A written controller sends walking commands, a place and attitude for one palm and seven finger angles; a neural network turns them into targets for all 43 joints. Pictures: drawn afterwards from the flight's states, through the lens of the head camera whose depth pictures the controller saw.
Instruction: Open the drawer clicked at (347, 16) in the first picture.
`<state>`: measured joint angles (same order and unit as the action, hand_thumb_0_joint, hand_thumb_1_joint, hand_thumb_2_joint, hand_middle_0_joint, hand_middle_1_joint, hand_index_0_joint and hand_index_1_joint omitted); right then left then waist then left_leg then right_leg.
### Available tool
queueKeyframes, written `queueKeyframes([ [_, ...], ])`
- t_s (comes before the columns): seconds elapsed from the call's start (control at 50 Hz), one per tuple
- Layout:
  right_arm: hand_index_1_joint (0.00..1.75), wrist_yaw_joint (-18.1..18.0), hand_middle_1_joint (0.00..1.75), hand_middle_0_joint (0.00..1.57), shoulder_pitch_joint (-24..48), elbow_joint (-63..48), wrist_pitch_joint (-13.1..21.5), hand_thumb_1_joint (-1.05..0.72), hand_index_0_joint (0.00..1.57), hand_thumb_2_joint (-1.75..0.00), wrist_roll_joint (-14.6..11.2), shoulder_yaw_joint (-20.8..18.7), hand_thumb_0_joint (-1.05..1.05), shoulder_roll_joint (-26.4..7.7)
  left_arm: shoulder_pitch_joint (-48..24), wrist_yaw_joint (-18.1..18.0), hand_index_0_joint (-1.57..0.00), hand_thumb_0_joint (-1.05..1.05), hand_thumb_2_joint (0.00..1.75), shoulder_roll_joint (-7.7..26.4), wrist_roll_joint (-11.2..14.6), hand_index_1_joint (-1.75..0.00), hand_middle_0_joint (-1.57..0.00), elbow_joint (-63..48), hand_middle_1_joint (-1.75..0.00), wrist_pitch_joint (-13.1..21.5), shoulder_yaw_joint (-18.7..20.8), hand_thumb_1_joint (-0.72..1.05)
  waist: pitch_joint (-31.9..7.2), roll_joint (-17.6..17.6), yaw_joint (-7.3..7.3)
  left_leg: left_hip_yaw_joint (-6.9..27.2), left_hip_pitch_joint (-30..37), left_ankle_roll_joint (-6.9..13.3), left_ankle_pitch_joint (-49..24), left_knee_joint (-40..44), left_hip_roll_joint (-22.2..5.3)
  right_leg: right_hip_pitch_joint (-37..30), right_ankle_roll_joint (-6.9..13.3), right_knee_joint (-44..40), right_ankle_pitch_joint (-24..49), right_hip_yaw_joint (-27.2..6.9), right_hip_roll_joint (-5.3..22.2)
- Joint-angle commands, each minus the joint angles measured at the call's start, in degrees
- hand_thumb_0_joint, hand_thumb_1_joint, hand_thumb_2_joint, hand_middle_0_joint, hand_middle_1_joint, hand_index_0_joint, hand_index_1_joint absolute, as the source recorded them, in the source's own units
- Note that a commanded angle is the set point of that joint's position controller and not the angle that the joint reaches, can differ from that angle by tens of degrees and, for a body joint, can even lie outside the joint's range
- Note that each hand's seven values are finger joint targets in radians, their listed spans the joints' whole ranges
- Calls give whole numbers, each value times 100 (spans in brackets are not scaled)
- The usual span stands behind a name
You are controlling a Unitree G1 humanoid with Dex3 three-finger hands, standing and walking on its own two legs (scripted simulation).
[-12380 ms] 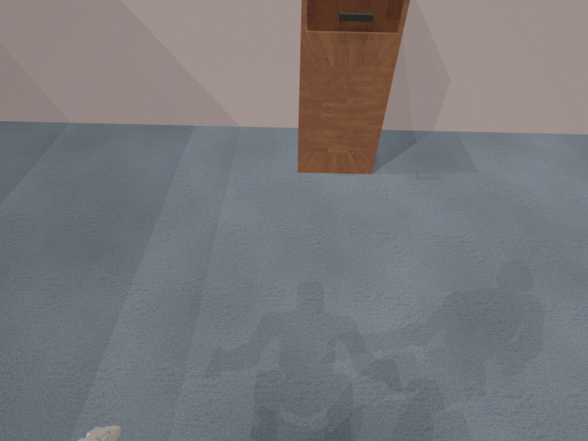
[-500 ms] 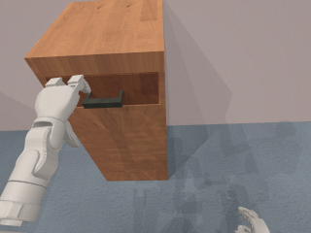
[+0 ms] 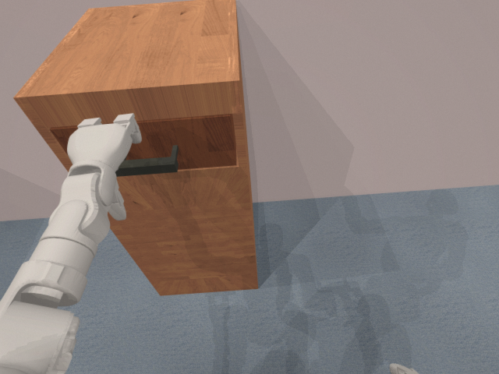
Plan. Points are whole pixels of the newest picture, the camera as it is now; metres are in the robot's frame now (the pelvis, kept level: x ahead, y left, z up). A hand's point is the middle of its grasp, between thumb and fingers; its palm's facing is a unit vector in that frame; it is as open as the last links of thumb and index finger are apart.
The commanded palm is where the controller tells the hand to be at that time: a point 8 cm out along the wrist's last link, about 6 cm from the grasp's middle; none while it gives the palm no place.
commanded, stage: move the hooked fingers above the handle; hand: left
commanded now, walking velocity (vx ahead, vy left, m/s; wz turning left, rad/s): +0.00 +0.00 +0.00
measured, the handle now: (147, 159) +0.51 +0.25 +0.05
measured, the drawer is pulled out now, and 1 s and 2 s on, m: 0.00 0.00 0.00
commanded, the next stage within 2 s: none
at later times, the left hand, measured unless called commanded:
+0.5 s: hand (158, 139) +0.48 +0.19 +0.13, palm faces +0.06 -0.02 -1.00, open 13.5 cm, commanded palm +0.45 +0.24 +0.16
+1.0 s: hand (143, 152) +0.47 +0.23 +0.10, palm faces +0.10 -0.06 -0.99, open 13.8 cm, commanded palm +0.46 +0.24 +0.16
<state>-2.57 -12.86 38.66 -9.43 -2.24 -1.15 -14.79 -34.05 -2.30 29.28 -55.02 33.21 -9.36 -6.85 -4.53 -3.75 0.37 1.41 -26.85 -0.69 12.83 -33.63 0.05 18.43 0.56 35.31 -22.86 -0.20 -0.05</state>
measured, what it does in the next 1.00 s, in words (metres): stands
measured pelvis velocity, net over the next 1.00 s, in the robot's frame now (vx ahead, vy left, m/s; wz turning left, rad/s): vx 0.01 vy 0.01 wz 0.00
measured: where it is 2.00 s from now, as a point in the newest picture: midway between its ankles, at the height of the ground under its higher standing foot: outside the picture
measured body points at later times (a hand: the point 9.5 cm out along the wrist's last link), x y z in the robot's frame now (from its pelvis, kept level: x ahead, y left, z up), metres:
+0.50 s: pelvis +0.01 -0.01 +0.00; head +0.04 -0.04 +0.44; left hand +0.47 +0.19 +0.18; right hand +0.04 -0.27 -0.15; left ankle +0.04 +0.13 -0.73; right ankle -0.06 -0.11 -0.73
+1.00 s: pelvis +0.01 +0.01 -0.01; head +0.06 +0.01 +0.44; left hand +0.46 +0.23 +0.16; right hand +0.06 -0.27 -0.14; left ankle +0.04 +0.13 -0.73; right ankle -0.06 -0.11 -0.73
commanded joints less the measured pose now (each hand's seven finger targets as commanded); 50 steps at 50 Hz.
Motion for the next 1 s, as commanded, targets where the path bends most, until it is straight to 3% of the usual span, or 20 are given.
queueKeyframes([
  [0.0, 30, -128, 30, 20, 212, -732, 244, -90, 20, -90, -15, -280, 0, -771, -2757, 295, -30, 0, 30, 605, 123, -120, -30, -791, -120, 363, -153, -50, -1392, 739, -427, -293, 1466, 380, -991, 69, 241, 326, 26, -668, 2013, 74, -132],
  [0.06, 30, -223, 30, 20, -3, -595, 318, -90, 20, -90, 2, -300, 0, -771, -3472, 325, -30, 0, 30, 1033, 147, -120, -30, -836, -120, 938, 136, -50, -1487, 494, -447, -259, 1483, 398, -894, -9, 271, 491, 34, -604, 2003, -8, -120],
  [0.12, 30, -250, 30, 20, -289, -481, 381, -90, 20, -90, 26, -347, 0, -758, -3697, -45, -30, 0, 30, 1717, 82, -120, -30, -777, -120, 1403, 836, -50, -1875, 294, -319, -239, 1366, 396, -1006, -126, 260, 404, 76, -478, 2034, -70, -136],
  [0.18, 30, -200, 30, 20, -453, -396, 380, -90, 20, -90, -1, -349, 0, -734, -3660, -610, -30, 0, 30, 2105, -50, -120, -30, -271, -120, 1422, 1347, -50, -1939, 218, -236, -249, 983, 335, -1130, -232, 231, 455, 108, -259, 2074, 20, -189],
  [0.22, 30, -141, 30, 20, -471, -400, 387, -90, 20, -90, 11, -350, 0, -726, -3462, -967, -30, 0, 30, 2308, -169, -120, -30, 140, -120, 1163, 1575, -50, -2180, 170, -108, -333, 766, 307, -1260, -284, 230, 250, 92, -175, 2243, 13, -195],
  [0.28, 30, -56, 30, 20, -450, -355, 345, -90, 20, -90, 9, -334, 0, -781, -3308, -1196, -30, 0, 30, 2168, -321, -120, -30, 883, -120, 527, 1327, -50, -2114, 109, -97, -491, 537, 252, -1336, -285, 193, 217, 78, -155, 2453, 48, -203],
  [0.3, 30, -27, 30, 20, -468, -346, 306, -90, 20, -90, 17, -338, 0, -823, -3144, -1127, -30, 0, 30, 2153, -334, -120, -30, 1203, -120, 334, 1301, -50, -2218, 419, -114, -523, 433, 267, -1341, -293, 209, 15, 45, -197, 2613, 21, -199],
  [0.36, 30, -35, 30, 20, -479, -395, 147, -90, 20, -90, -16, -333, 0, -890, -2865, -787, -30, 0, 30, 2282, -371, -120, -30, 1437, -120, 14, 1259, -50, -2170, 689, -86, -639, 335, 294, -1363, -203, 212, -280, -35, -276, 3075, -35, -142],
  [0.42, 30, -110, 30, 20, -367, -409, 41, -90, 20, -90, -66, -285, 0, -926, -2767, -495, -30, 0, 30, 2244, -266, -120, -30, 1670, -120, -68, 1129, -50, -1643, 1184, -173, -671, 145, 331, -1007, -34, 212, -266, -131, -481, 2952, -64, -74],
  [0.5, 30, -231, 30, 20, -328, -472, 18, -90, 20, -90, -111, -228, 0, -961, -2728, -173, -30, 0, 30, 2397, -251, -120, -30, 1858, -120, 130, 1111, -50, -1152, 1410, -198, -636, 73, 368, -669, 96, 183, -73, -114, -681, 2301, -111, -70],
  [0.64, 30, -274, 30, 20, -437, -738, 82, -90, 20, -90, -104, -263, 0, -898, -2449, -103, -30, 0, 30, 2270, -231, -120, -30, 1614, -120, 751, 1171, -50, -1151, 897, -163, -622, 211, 349, -631, 21, 144, 193, -39, -583, 1947, -109, -102],
  [0.68, 30, -275, 30, 20, -538, -748, 138, -90, 20, -90, -77, -322, 0, -910, -2914, -162, -30, 0, 30, 2397, -309, -120, -30, 1136, -120, 1039, 1269, -50, -1498, 633, -251, -568, 365, 368, -775, -75, 132, 257, -23, -481, 2053, -129, -123],
  [0.7, 30, -268, 30, 20, -610, -747, 176, -90, 20, -90, -53, -376, 0, -877, -3253, -202, -30, 0, 30, 2218, -327, -120, -30, 795, -120, 1215, 1146, -50, -1661, 600, -394, -542, 529, 409, -892, -168, 133, 316, -21, -468, 2163, -137, -144],
  [0.74, 30, -253, 30, 20, -715, -655, 276, -90, 20, -90, -17, -482, 0, -866, -3878, -361, -30, 0, 30, 2201, -348, -120, -30, 91, -120, 1572, 1116, -50, -2144, 21, -534, -460, 999, 430, -1115, -343, 137, 552, 4, -361, 2216, -155, -198],
  [0.78, 30, -238, 30, 20, -810, -578, 356, -90, 20, -90, 41, -589, 0, -806, -4335, -533, -30, 0, 30, 1830, -315, -120, -30, -704, -120, 1872, 834, -50, -2623, -568, -662, -348, 1678, 412, -1549, -545, 132, 912, 50, -228, 2249, -111, -265],
  [0.8, 30, -209, 30, 20, -883, -534, 414, -90, 20, -90, 76, -600, 0, -756, -4538, -579, -30, 0, 30, 1345, -198, -120, -30, -993, -120, 1947, 438, -50, -2699, -437, -816, -290, 1879, 433, -1706, -634, 126, 1039, 40, -232, 2247, -59, -294],
  [0.82, 30, -203, 30, 20, -947, -441, 467, -90, 20, -90, 76, -653, 0, -787, -4452, -662, -30, 0, 30, 1341, -117, -120, -30, -1104, -120, 1988, 514, -50, -2803, -629, -798, -227, 2154, 398, -1765, -661, 86, 1268, 51, -213, 2116, 0, -324],
  [0.86, 30, -162, 30, 20, -955, -310, 507, -90, 20, -90, 93, -654, 0, -801, -4470, -804, -30, 0, 30, 1043, -10, -120, -30, -1060, -120, 1868, 316, -50, -2701, -775, -844, -136, 2374, 349, -1891, -697, 72, 1605, 88, -161, 1972, 108, -363],
  [0.9, 30, -76, 30, 20, -1043, -131, 491, -90, 20, -90, 92, -626, 0, -836, -4344, -940, -30, 0, 30, 1072, 66, -120, -30, -453, -120, 1549, 445, -50, -2445, -499, -840, -75, 2185, 321, -1868, -630, 50, 1638, 121, -205, 1846, 221, -391],
  [0.98, 30, 94, 30, 20, -876, -64, 331, -90, 20, -90, 78, -464, 0, -908, -4032, -1157, -30, 0, 30, 1705, -223, -120, -30, 750, -120, 612, 1028, -50, -2247, -386, -421, -100, 1529, 217, -1770, -387, 54, 1359, 199, -73, 1771, 362, -407],
])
